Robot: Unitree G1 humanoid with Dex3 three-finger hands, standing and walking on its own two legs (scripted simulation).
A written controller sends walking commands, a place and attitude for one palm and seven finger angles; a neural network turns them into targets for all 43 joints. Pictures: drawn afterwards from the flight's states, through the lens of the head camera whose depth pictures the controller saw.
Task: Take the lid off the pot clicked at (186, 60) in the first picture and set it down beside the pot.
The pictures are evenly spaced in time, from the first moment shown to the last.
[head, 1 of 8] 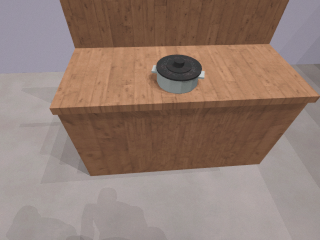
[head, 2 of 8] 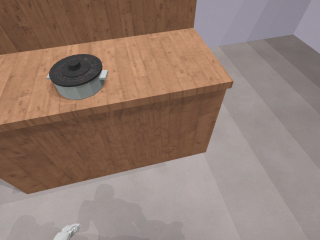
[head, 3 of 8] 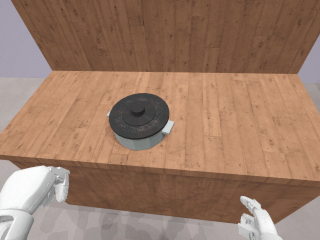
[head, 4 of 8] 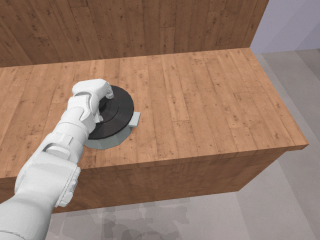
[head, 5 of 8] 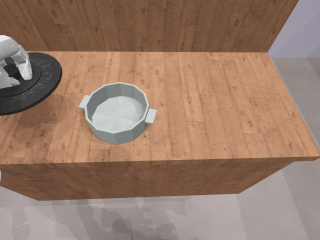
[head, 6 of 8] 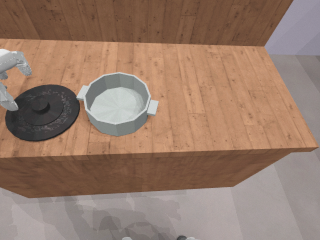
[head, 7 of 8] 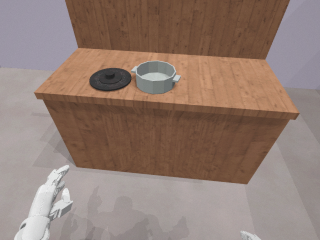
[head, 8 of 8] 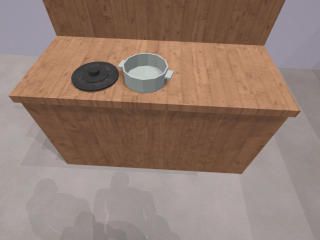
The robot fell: no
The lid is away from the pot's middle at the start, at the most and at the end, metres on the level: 0.00 0.24 0.23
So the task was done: yes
